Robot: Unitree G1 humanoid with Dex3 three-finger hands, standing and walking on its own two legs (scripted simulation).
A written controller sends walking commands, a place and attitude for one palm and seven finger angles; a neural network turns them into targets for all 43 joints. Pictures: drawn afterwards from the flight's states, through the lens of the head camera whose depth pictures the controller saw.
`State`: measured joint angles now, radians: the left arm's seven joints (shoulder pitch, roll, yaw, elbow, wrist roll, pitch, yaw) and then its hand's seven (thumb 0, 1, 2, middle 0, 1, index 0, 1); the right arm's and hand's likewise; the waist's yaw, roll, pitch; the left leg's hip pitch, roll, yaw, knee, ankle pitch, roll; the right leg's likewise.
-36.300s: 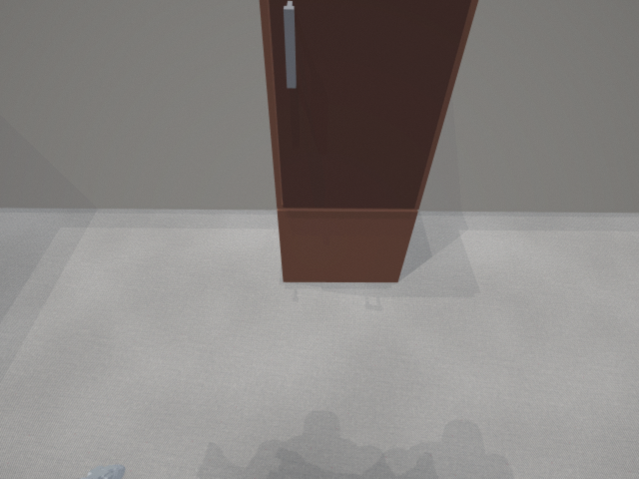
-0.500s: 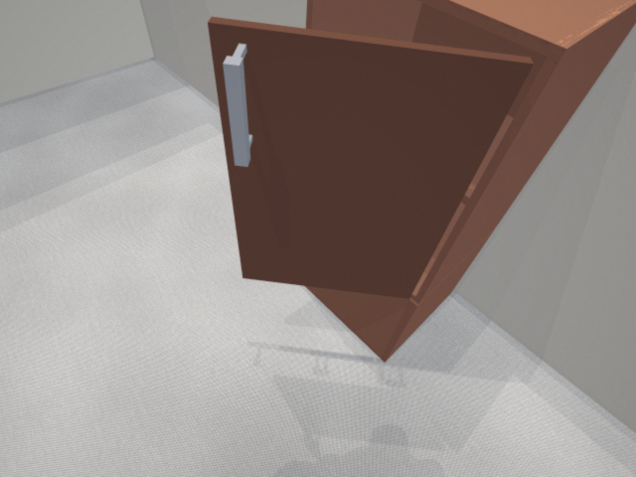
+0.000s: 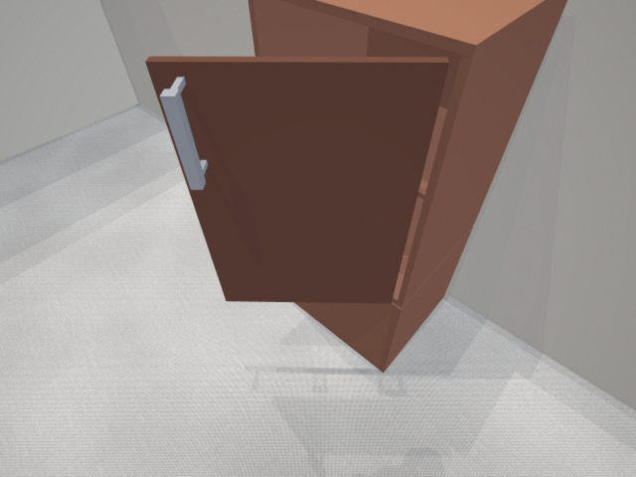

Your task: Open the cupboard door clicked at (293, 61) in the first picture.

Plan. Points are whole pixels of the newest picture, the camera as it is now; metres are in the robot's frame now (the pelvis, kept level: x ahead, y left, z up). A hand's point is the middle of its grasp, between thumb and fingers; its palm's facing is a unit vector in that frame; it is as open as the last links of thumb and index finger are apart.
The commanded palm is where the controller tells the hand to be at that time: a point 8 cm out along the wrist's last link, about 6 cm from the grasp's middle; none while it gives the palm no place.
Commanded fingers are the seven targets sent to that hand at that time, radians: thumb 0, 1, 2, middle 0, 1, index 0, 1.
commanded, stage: come to a stop and stand still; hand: left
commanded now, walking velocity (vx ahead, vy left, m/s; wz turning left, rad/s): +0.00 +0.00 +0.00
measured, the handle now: (188, 136) +0.55 +0.21 +0.16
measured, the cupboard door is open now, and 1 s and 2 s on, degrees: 41 41 41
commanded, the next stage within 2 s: look again from close up in 0.44 s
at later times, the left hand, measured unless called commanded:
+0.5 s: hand out of the picture +0.00 +0.16 -0.17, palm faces +0.01 -0.98 -0.20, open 7.4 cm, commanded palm none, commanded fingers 0.00 0.90 0.90 -0.20 -0.30 -0.20 -0.30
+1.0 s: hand out of the picture +0.03 +0.19 -0.17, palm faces +0.00 -0.98 -0.21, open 7.4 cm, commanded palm none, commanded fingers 0.00 0.90 0.90 -0.20 -0.30 -0.20 -0.30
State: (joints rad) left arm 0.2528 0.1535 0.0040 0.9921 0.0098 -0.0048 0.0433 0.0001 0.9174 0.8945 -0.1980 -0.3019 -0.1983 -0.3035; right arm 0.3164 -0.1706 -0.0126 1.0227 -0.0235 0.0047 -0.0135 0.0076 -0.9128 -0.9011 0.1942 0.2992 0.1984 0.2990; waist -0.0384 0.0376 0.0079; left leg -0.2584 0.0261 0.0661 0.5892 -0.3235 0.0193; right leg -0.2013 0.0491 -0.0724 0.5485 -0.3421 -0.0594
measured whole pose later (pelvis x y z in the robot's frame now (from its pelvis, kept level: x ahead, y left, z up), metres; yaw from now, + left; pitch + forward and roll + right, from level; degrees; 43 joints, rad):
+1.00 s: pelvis +0.01 +0.00 +0.01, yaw -1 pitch -1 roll +0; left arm 0.26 0.19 -0.01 1.11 0.01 -0.02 0.03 0.00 0.91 0.89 -0.20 -0.30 -0.20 -0.30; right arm 0.23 -0.16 0.02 1.15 -0.02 -0.02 -0.03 0.01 -0.91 -0.90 0.20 0.30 0.20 0.30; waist 0.00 -0.02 0.02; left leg -0.15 0.00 0.09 0.41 -0.25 0.02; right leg -0.12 0.03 -0.05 0.42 -0.29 -0.05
